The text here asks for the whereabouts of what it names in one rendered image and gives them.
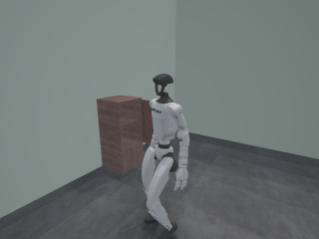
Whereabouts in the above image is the robot thigh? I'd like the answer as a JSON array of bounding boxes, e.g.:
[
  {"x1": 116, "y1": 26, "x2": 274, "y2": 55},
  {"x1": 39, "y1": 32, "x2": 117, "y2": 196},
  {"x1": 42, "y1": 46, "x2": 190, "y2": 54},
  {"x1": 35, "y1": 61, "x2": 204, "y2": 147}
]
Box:
[
  {"x1": 142, "y1": 146, "x2": 157, "y2": 192},
  {"x1": 147, "y1": 153, "x2": 178, "y2": 212}
]

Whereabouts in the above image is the left robot upper arm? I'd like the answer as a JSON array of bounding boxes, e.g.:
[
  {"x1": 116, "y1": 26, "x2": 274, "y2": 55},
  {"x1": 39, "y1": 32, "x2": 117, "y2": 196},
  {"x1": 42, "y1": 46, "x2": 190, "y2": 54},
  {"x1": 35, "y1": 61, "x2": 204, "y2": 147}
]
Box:
[{"x1": 167, "y1": 103, "x2": 188, "y2": 140}]

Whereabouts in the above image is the robot right forearm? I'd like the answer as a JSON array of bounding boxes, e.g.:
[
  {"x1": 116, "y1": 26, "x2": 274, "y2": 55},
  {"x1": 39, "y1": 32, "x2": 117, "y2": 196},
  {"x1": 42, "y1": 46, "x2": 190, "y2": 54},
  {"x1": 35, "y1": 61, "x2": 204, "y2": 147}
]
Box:
[{"x1": 151, "y1": 132, "x2": 159, "y2": 146}]

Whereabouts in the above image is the right robot upper arm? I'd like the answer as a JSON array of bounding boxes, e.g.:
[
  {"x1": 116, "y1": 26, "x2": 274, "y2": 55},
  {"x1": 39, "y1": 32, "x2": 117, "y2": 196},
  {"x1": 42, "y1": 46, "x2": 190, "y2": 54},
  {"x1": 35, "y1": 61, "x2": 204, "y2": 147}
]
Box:
[{"x1": 149, "y1": 98, "x2": 158, "y2": 107}]

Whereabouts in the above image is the left robot hand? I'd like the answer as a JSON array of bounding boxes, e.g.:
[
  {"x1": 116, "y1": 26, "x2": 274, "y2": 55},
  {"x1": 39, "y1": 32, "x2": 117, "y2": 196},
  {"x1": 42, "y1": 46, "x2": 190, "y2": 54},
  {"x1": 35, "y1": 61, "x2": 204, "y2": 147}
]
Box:
[{"x1": 174, "y1": 167, "x2": 188, "y2": 191}]

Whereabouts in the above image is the cupboard door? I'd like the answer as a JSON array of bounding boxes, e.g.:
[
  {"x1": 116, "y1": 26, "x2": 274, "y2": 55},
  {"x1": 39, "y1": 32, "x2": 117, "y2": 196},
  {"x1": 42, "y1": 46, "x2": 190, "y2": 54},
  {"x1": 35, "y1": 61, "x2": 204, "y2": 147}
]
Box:
[{"x1": 141, "y1": 100, "x2": 159, "y2": 144}]

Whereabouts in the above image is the right robot thigh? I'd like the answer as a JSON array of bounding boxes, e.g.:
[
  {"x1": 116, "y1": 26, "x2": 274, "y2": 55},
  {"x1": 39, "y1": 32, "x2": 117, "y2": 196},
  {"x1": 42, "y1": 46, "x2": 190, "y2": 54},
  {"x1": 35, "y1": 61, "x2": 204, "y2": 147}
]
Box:
[{"x1": 142, "y1": 146, "x2": 157, "y2": 192}]

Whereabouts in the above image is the robot left forearm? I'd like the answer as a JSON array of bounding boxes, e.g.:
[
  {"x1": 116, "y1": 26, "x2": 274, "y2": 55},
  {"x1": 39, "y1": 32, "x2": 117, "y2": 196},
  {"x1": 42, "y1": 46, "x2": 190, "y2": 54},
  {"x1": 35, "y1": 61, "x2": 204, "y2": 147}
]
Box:
[{"x1": 178, "y1": 131, "x2": 189, "y2": 168}]

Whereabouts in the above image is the left robot thigh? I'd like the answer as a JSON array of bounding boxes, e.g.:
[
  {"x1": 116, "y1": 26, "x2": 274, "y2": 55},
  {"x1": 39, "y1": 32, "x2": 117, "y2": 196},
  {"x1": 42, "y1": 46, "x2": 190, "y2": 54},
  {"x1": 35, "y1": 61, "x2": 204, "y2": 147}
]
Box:
[{"x1": 147, "y1": 153, "x2": 178, "y2": 212}]

